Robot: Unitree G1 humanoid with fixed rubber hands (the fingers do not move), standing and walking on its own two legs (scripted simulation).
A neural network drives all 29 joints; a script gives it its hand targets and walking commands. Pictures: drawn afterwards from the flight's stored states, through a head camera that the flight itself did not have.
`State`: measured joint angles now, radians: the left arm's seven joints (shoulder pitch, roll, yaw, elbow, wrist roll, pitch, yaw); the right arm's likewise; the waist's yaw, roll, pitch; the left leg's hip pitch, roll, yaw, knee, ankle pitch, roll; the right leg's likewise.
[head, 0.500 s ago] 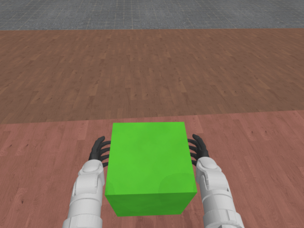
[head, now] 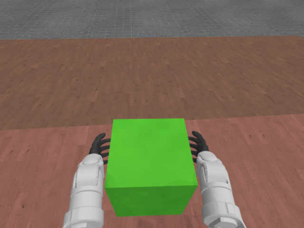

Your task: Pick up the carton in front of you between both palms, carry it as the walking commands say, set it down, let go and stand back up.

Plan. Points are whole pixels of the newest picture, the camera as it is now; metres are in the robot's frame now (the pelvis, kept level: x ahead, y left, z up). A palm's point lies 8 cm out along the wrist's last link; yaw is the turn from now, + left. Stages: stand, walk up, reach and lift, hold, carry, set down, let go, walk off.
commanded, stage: reach and lift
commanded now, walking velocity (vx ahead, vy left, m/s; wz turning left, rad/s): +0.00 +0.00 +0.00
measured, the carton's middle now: (149, 169) +0.30 +0.00 -0.04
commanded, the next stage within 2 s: hold in 0.58 s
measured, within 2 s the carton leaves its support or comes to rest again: neither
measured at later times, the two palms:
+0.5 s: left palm (96, 155) +0.30 +0.15 +0.04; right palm (203, 152) +0.30 -0.15 +0.04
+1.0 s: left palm (94, 154) +0.29 +0.15 +0.06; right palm (205, 152) +0.29 -0.15 +0.06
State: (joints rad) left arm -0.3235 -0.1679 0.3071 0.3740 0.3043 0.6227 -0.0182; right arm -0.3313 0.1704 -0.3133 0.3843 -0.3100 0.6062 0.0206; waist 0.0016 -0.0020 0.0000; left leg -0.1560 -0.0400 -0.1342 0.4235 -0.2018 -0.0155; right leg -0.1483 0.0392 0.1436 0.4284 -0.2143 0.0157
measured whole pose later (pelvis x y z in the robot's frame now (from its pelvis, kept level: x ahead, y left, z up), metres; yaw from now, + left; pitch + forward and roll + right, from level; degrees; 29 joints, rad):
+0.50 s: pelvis +0.02 +0.00 +0.00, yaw +0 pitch -5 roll +0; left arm -0.26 -0.15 0.23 0.28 0.28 0.69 -0.01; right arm -0.27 0.15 -0.24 0.29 -0.28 0.68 0.01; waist 0.00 0.00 0.00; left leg -0.07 -0.03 -0.13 0.35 -0.19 -0.01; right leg -0.07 0.03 0.14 0.35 -0.20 0.01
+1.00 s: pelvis +0.00 +0.00 +0.00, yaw +0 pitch -7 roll +0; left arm -0.29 -0.16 0.25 0.25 0.28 0.76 -0.02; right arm -0.30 0.16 -0.26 0.25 -0.29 0.75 0.02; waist 0.00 0.00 0.02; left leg -0.04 -0.03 -0.13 0.35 -0.18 -0.01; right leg -0.03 0.03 0.14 0.35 -0.19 0.01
